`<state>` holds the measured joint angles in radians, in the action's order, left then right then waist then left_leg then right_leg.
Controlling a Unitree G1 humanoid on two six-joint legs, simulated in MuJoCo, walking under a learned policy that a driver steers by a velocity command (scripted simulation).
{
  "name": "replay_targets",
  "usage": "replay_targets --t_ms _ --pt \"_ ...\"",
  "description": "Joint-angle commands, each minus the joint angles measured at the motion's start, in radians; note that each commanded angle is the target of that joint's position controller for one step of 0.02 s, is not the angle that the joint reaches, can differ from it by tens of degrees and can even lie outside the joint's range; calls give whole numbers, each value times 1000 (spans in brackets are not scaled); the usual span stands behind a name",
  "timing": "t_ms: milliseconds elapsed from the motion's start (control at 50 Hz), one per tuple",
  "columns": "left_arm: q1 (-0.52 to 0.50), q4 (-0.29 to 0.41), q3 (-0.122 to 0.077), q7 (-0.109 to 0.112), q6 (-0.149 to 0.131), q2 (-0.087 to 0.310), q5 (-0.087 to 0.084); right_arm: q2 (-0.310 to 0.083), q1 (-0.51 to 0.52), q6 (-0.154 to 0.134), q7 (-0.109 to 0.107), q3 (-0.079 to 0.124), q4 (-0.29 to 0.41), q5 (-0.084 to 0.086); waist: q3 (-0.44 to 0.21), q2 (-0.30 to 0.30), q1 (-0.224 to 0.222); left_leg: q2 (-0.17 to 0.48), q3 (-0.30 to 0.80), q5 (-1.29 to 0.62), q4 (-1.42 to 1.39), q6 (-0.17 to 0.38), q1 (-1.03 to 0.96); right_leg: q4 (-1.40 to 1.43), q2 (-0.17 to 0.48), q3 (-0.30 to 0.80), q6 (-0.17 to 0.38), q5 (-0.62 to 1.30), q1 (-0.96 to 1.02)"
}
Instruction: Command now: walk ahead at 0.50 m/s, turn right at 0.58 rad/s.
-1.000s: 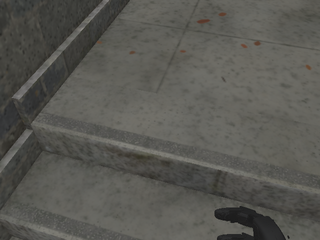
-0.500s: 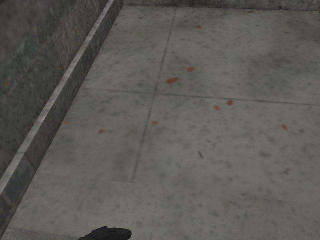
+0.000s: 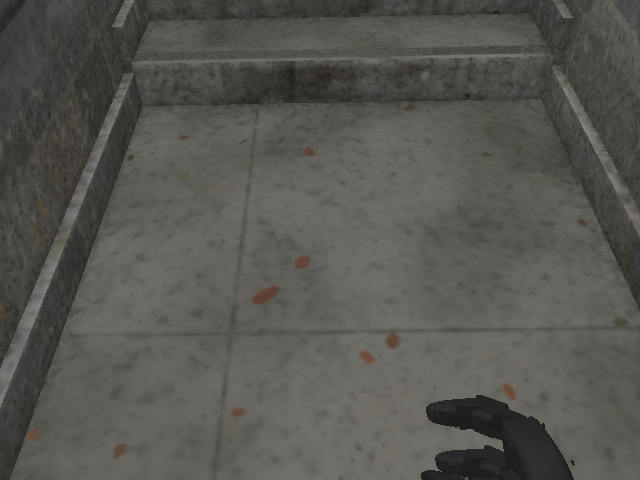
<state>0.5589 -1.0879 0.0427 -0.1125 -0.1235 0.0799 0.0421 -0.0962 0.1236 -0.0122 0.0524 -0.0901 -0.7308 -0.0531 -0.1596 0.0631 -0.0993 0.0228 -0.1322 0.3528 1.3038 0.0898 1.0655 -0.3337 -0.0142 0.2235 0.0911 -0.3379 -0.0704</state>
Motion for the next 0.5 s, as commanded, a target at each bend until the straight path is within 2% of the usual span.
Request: replay_targets --t_ms 20,40,60,80,100,120,140,160,180,200,220,240,260,280,300,320,340,360,400,420,460,500 --pt "-147 124 -102 10 -22 313 -9 -246 -202 -51 -23 105 42 7 -126 68 243 -36 131 -136 -255 52 -668 -316 153 49 73 1499 -113" --pt "-6 121 -66 9 -33 120 37 -266 -426 -59 -21 110 -35 8 -408 -256 218 182 635 -101 -467 266 -1171 -634 7 54 45 1002 -518" --pt "-59 87 -76 -7 -5 124 13 -269 -615 -42 -23 108 -91 -27 -349 -433 321 334 1063 208 -783 357 -1162 -1169 -138 65 11 142 -763" --pt "-171 100 -101 -15 6 164 -9 -273 -565 -70 -33 110 -123 -26 -39 -307 295 278 1006 584 -864 235 -918 -1414 -71 70 38 227 -957" --pt "-185 84 -110 1 7 167 -7 -253 -465 -82 -32 116 -148 4 98 -205 225 287 890 554 -846 229 -744 -1479 -34 1 38 258 -965" --pt "-228 110 -95 21 6 133 10 -151 -406 -78 -34 100 -185 11 64 -113 177 298 778 362 -828 239 -699 -1554 -23 -27 70 232 -960" --pt "-285 141 -77 32 11 100 22 -28 -347 -70 -39 72 -209 9 37 -26 130 294 676 182 -829 212 -678 -1567 -1 -17 104 256 -953" --pt "-321 165 -73 42 23 83 22 50 -307 -71 -38 55 -217 13 38 -3 89 272 585 56 -839 179 -644 -1507 29 -9 116 259 -939" --pt "-339 176 -73 49 33 82 14 49 -301 -83 -37 57 -231 7 57 -10 57 249 501 -67 -880 156 -633 -1436 45 -23 109 284 -950" --pt "-362 183 -66 49 34 78 13 36 -273 -93 -42 68 -235 7 68 -33 46 209 403 -133 -914 133 -636 -1376 46 -23 108 261 -957" --pt "-405 204 -74 41 30 99 0 -7 -229 -99 -34 88 -211 10 75 -42 48 186 278 -152 -971 125 -622 -1252 58 -79 76 205 -893" --pt "-476 235 -77 35 23 121 0 -39 -209 -106 -32 99 -203 1 71 -61 55 142 179 -200 -1011 113 -617 -1122 67 -120 60 233 -857" --pt "-501 251 -88 24 21 148 20 -47 -178 -118 -29 93 -193 -10 75 -106 40 136 138 -234 -1049 104 -588 -1080 92 -165 39 277 -798" --pt "-519 257 -95 16 18 167 29 -49 -210 -124 -27 92 -201 -17 56 -75 53 141 127 -292 -1044 108 -604 -1038 106 -156 24 342 -784" --pt "-538 274 -91 11 20 151 29 -67 -258 -127 -23 95 -209 -27 55 -66 65 145 93 -358 -1048 107 -662 -940 123 -164 15 394 -787" --pt "-553 277 -85 10 23 140 32 -89 -294 -126 -16 99 -214 -26 58 -56 77 137 64 -416 -1046 104 -711 -795 133 -190 -2 439 -748" --pt "-584 288 -82 15 30 132 30 -111 -352 -127 -3 106 -225 -22 72 -79 99 141 44 -457 -1072 109 -730 -682 133 -211 -17 446 -681" --pt "-612 295 -86 18 38 138 18 -123 -407 -128 9 110 -244 -15 87 -109 114 153 45 -471 -1089 119 -746 -617 117 -235 -31 421 -623" --pt "-661 314 -99 31 60 149 13 -134 -489 -142 21 117 -277 1 134 -134 134 209 92 -492 -1099 149 -859 -517 97 -239 -41 383 -637" --pt "-676 327 -108 41 65 170 11 -152 -515 -145 24 127 -283 9 143 -133 148 229 105 -539 -1075 157 -972 -434 95 -234 -41 349 -666" --pt "-760 364 -120 58 61 172 11 -146 -556 -140 22 131 -304 23 147 -134 164 255 150 -611 -1044 163 -1098 -315 77 -254 -39 243 -653" --pt "-786 370 -120 76 48 159 13 -153 -570 -125 0 147 -310 34 165 -150 164 268 179 -633 -1021 145 -1171 -199 60 -271 -24 168 -599"
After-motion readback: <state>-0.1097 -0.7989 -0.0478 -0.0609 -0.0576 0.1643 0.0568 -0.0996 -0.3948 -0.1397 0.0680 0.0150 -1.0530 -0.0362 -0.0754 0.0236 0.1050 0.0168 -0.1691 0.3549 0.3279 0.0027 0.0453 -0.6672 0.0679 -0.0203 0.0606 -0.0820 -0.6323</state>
